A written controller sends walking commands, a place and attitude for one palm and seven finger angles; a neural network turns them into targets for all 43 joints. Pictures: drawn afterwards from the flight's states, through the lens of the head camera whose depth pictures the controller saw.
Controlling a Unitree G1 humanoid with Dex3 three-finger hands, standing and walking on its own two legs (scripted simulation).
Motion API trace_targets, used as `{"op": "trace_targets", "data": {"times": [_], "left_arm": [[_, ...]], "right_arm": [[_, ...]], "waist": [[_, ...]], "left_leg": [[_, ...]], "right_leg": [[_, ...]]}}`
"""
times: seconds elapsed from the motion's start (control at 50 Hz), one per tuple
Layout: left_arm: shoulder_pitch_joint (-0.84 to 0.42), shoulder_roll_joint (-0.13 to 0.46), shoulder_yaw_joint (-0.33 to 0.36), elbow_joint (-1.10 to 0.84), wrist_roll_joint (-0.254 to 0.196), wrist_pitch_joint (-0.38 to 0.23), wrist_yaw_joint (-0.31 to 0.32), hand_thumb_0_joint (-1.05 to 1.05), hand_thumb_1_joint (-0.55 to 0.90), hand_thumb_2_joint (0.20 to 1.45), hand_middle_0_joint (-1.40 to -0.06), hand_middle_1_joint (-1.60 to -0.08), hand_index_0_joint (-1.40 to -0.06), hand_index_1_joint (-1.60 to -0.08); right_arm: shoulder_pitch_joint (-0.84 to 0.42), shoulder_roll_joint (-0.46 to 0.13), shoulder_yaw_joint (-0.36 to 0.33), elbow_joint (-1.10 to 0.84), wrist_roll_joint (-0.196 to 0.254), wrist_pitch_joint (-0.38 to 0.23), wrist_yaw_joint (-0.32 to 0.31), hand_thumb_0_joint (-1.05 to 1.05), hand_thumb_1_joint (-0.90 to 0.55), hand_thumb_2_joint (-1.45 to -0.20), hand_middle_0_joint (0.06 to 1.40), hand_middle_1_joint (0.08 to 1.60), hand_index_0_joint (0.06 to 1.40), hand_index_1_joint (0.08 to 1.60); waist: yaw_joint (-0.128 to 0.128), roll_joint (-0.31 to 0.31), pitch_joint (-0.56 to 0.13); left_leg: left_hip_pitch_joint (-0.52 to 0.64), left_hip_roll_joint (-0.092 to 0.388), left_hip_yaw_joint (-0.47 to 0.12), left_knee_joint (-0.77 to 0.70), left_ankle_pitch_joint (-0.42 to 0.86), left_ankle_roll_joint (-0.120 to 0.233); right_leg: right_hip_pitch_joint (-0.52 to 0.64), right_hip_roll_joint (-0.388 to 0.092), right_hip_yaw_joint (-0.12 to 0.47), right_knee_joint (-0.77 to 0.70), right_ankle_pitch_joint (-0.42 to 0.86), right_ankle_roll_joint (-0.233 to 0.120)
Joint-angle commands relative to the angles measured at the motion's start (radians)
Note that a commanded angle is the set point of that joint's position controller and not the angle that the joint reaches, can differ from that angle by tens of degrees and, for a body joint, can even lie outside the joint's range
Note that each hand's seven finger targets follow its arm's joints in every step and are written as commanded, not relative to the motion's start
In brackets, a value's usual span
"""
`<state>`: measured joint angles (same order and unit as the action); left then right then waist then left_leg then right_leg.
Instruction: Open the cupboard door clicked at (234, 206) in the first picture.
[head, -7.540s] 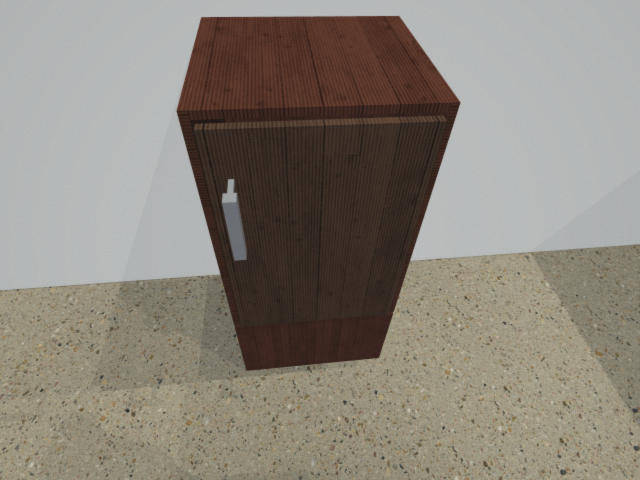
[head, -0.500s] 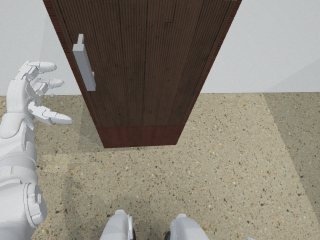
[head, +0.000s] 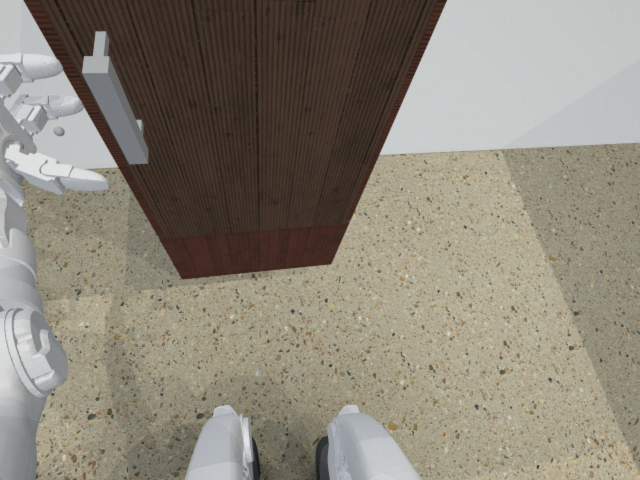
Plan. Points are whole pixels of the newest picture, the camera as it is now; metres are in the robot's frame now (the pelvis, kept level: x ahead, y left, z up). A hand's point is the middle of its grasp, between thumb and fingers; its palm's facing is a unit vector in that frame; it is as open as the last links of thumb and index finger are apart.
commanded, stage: move the hooked fingers beside the handle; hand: left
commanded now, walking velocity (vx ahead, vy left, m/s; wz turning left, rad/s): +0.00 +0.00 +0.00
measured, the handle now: (121, 103) +0.55 +0.20 +0.07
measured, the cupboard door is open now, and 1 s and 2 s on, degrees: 0 0 0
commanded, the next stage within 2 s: slide the fingers in behind the handle in 0.70 s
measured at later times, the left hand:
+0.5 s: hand (63, 147) +0.48 +0.25 +0.07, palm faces +0.06 -1.00 +0.00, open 14.0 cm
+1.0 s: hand (80, 142) +0.49 +0.24 +0.06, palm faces +0.07 -1.00 +0.00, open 14.0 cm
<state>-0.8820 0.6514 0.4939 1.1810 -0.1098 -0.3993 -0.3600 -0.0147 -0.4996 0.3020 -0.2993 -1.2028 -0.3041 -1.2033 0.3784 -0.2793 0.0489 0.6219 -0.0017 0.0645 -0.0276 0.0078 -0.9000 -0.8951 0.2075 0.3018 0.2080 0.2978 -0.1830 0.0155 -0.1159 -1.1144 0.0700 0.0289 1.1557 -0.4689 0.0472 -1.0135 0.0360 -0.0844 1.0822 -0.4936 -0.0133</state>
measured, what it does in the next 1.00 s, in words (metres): stands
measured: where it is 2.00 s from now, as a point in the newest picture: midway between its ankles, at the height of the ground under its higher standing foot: outside the picture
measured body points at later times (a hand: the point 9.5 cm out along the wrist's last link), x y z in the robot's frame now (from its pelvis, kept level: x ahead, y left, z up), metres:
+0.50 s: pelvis +0.01 +0.00 +0.01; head +0.14 +0.04 +0.44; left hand +0.48 +0.31 +0.07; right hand +0.03 -0.27 -0.10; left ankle +0.03 +0.09 -0.65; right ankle +0.01 -0.12 -0.65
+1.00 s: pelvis +0.00 +0.00 +0.00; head +0.14 +0.04 +0.43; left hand +0.48 +0.29 +0.07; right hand +0.02 -0.27 -0.10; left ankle +0.03 +0.09 -0.65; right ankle +0.01 -0.12 -0.65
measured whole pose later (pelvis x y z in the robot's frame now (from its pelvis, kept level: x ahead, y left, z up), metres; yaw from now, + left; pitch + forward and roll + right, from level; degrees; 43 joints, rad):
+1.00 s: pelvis +0.00 +0.00 +0.00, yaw +0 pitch +24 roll -4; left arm -0.83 0.57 0.45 1.15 -0.12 -0.42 -0.31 -0.01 -0.50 0.30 -0.30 -1.20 -0.30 -1.20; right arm 0.37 -0.27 0.05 0.62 0.00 0.08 -0.01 0.01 -0.90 -0.90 0.21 0.30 0.21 0.30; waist -0.17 0.02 -0.13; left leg -1.09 0.07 0.03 1.14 -0.47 0.05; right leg -0.99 0.03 -0.08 1.07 -0.50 -0.01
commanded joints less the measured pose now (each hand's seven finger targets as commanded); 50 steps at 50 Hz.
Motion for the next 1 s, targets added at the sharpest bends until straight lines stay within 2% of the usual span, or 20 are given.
{"op": "trace_targets", "data": {"times": [0.0,0.04,0.08,0.18,0.24,0.3,0.32,0.34,0.42,0.5,0.52,0.56,0.62,0.64,0.66,0.68,0.7,0.8,0.9,0.98], "left_arm": [[-0.309,0.281,0.030,-0.190,-0.022,-0.049,-0.007,0.000,-0.500,0.300,-0.300,-1.200,-0.300,-1.200],[-0.283,0.279,0.037,-0.170,-0.027,-0.035,-0.011,0.000,-0.500,0.300,-0.300,-1.200,-0.300,-1.200],[-0.289,0.295,0.046,-0.202,-0.029,-0.034,-0.008,0.000,-0.500,0.300,-0.300,-1.200,-0.300,-1.200],[-0.357,0.297,0.054,-0.323,-0.033,-0.101,0.012,0.000,-0.500,0.300,-0.300,-1.200,-0.300,-1.200],[-0.367,0.248,0.017,-0.305,-0.035,-0.103,0.010,0.000,-0.500,0.300,-0.300,-1.200,-0.300,-1.200],[-0.312,0.185,-0.033,-0.211,-0.033,-0.059,-0.003,0.000,-0.500,0.300,-0.300,-1.200,-0.300,-1.200],[-0.291,0.190,-0.029,-0.188,-0.032,-0.044,-0.004,0.000,-0.500,0.300,-0.300,-1.200,-0.300,-1.200],[-0.301,0.179,-0.040,-0.186,-0.034,-0.041,-0.007,0.000,-0.500,0.300,-0.300,-1.200,-0.300,-1.200],[-0.287,0.204,-0.004,-0.244,-0.043,-0.062,0.009,0.000,-0.500,0.300,-0.300,-1.200,-0.300,-1.200],[-0.348,0.225,0.009,-0.242,-0.033,-0.099,0.041,0.000,-0.500,0.300,-0.300,-1.200,-0.300,-1.200],[-0.352,0.256,0.027,-0.219,-0.026,-0.098,0.046,0.000,-0.500,0.300,-0.300,-1.200,-0.300,-1.200],[-0.383,0.297,0.040,-0.230,-0.011,-0.104,0.047,0.000,-0.500,0.300,-0.300,-1.200,-0.300,-1.200],[-0.371,0.258,0.005,-0.256,-0.004,-0.109,0.034,0.000,-0.500,0.300,-0.300,-1.200,-0.300,-1.200],[-0.373,0.207,-0.027,-0.266,-0.013,-0.111,0.025,0.000,-0.500,0.300,-0.300,-1.200,-0.300,-1.200],[-0.357,0.217,-0.015,-0.260,-0.018,-0.107,0.018,0.000,-0.500,0.300,-0.300,-1.200,-0.300,-1.200],[-0.365,0.191,-0.035,-0.249,-0.029,-0.098,0.011,0.000,-0.500,0.300,-0.300,-1.200,-0.300,-1.200],[-0.336,0.210,-0.009,-0.250,-0.037,-0.090,0.008,0.000,-0.500,0.300,-0.300,-1.200,-0.300,-1.200],[-0.326,0.163,-0.044,-0.193,-0.043,-0.049,0.011,0.000,-0.500,0.300,-0.300,-1.200,-0.300,-1.200],[-0.379,0.219,0.003,-0.261,-0.025,-0.096,0.058,0.000,-0.500,0.300,-0.300,-1.200,-0.300,-1.200],[-0.386,0.172,-0.027,-0.270,-0.019,-0.116,0.078,0.000,-0.500,0.300,-0.300,-1.200,-0.300,-1.200]], "right_arm": [[0.168,-0.197,-0.073,-0.052,-0.002,0.001,-0.006,0.000,-0.900,-0.900,0.200,0.300,0.200,0.300],[0.173,-0.197,-0.074,-0.058,0.000,0.007,-0.006,0.000,-0.900,-0.900,0.200,0.300,0.200,0.300],[0.171,-0.200,-0.076,-0.066,0.003,0.011,-0.008,0.000,-0.900,-0.900,0.200,0.300,0.200,0.300],[0.166,-0.192,-0.082,-0.050,-0.003,0.004,-0.004,0.000,-0.900,-0.900,0.200,0.300,0.200,0.300],[0.165,-0.188,-0.081,-0.037,-0.002,0.005,-0.003,0.000,-0.900,-0.900,0.200,0.300,0.200,0.300],[0.162,-0.190,-0.080,-0.032,0.002,0.012,-0.003,0.000,-0.900,-0.900,0.200,0.300,0.200,0.300],[0.161,-0.193,-0.080,-0.037,0.003,0.014,-0.005,0.000,-0.900,-0.900,0.200,0.300,0.200,0.300],[0.162,-0.192,-0.078,-0.038,0.003,0.014,-0.006,0.000,-0.900,-0.900,0.200,0.300,0.200,0.300],[0.149,-0.189,-0.081,-0.054,0.000,0.011,-0.005,0.000,-0.900,-0.900,0.200,0.300,0.200,0.300],[0.140,-0.188,-0.078,-0.049,-0.002,0.006,-0.004,0.000,-0.900,-0.900,0.200,0.300,0.200,0.300],[0.137,-0.193,-0.076,-0.050,-0.002,0.003,-0.006,0.000,-0.900,-0.900,0.200,0.300,0.200,0.300],[0.142,-0.196,-0.073,-0.051,-0.002,0.001,-0.010,0.000,-0.900,-0.900,0.200,0.300,0.200,0.300],[0.139,-0.191,-0.072,-0.052,-0.005,0.004,-0.007,0.000,-0.900,-0.900,0.200,0.300,0.200,0.300],[0.143,-0.186,-0.075,-0.048,-0.005,0.004,-0.004,0.000,-0.900,-0.900,0.200,0.300,0.200,0.300],[0.144,-0.191,-0.076,-0.045,-0.006,0.007,-0.004,0.000,-0.900,-0.900,0.200,0.300,0.200,0.300],[0.141,-0.190,-0.076,-0.041,-0.004,0.008,-0.004,0.000,-0.900,-0.900,0.200,0.300,0.200,0.300],[0.145,-0.194,-0.080,-0.041,-0.003,0.010,-0.005,0.000,-0.900,-0.900,0.200,0.300,0.200,0.300],[0.146,-0.189,-0.076,-0.043,0.004,0.012,-0.007,0.000,-0.900,-0.900,0.200,0.300,0.200,0.300],[0.151,-0.187,-0.078,-0.039,-0.006,0.003,-0.005,0.000,-0.900,-0.900,0.200,0.300,0.200,0.300],[0.146,-0.179,-0.077,-0.036,-0.009,0.002,0.005,0.000,-0.900,-0.900,0.200,0.300,0.200,0.300]], "waist": [[0.028,0.180,-0.500],[0.027,0.136,-0.465],[0.029,0.135,-0.477],[0.033,0.221,-0.547],[0.017,0.225,-0.510],[0.010,0.192,-0.430],[0.010,0.161,-0.414],[0.008,0.174,-0.405],[0.031,0.163,-0.460],[0.017,0.155,-0.436],[0.012,0.128,-0.417],[0.016,0.157,-0.449],[0.025,0.229,-0.498],[0.014,0.250,-0.505],[0.023,0.233,-0.513],[0.010,0.218,-0.498],[0.023,0.205,-0.509],[0.006,0.138,-0.427],[0.019,0.160,-0.476],[0.014,0.192,-0.491]], "left_leg": [[0.524,-0.016,-0.105,-0.117,0.445,-0.017],[0.488,-0.018,-0.100,-0.121,0.414,-0.009],[0.482,-0.019,-0.095,-0.127,0.407,-0.008],[0.589,-0.015,-0.110,-0.120,0.462,-0.019],[0.608,-0.012,-0.117,-0.124,0.460,-0.020],[0.585,-0.012,-0.122,-0.146,0.412,-0.023],[0.552,-0.014,-0.116,-0.148,0.386,-0.018],[0.555,-0.016,-0.115,-0.148,0.394,-0.017],[0.565,-0.019,-0.111,-0.142,0.422,-0.019],[0.534,-0.019,-0.116,-0.135,0.373,-0.019],[0.492,-0.020,-0.112,-0.134,0.334,-0.015],[0.495,-0.023,-0.110,-0.132,0.345,-0.014],[0.579,-0.018,-0.120,-0.131,0.400,-0.025],[0.624,-0.014,-0.126,-0.128,0.436,-0.026],[0.630,-0.011,-0.132,-0.130,0.438,-0.030],[0.621,-0.011,-0.130,-0.131,0.435,-0.028],[0.614,-0.011,-0.127,-0.132,0.441,-0.027],[0.524,-0.019,-0.116,-0.142,0.362,-0.016],[0.535,-0.019,-0.119,-0.128,0.373,-0.018],[0.562,-0.019,-0.118,-0.125,0.393,-0.022]], "right_leg": [[0.108,0.024,0.046,-0.124,0.316,-0.005],[0.125,0.027,0.046,-0.129,0.310,-0.005],[0.141,0.027,0.050,-0.136,0.313,-0.001],[0.113,0.032,0.049,-0.128,0.319,-0.009],[0.083,0.032,0.042,-0.134,0.299,-0.012],[0.053,0.030,0.032,-0.152,0.257,-0.010],[0.065,0.029,0.032,-0.156,0.252,-0.008],[0.062,0.028,0.034,-0.155,0.260,-0.011],[0.090,0.026,0.038,-0.147,0.282,-0.010],[0.073,0.026,0.041,-0.139,0.245,-0.008],[0.088,0.026,0.046,-0.142,0.229,-0.006],[0.107,0.025,0.051,-0.133,0.241,-0.008],[0.070,0.023,0.043,-0.126,0.250,-0.014],[0.042,0.027,0.037,-0.125,0.260,-0.016],[0.044,0.027,0.034,-0.128,0.257,-0.015],[0.047,0.028,0.034,-0.134,0.262,-0.013],[0.068,0.028,0.034,-0.135,0.274,-0.012],[0.067,0.026,0.036,-0.148,0.246,-0.005],[0.077,0.025,0.044,-0.132,0.248,-0.010],[0.069,0.026,0.042,-0.127,0.256,-0.010]]}}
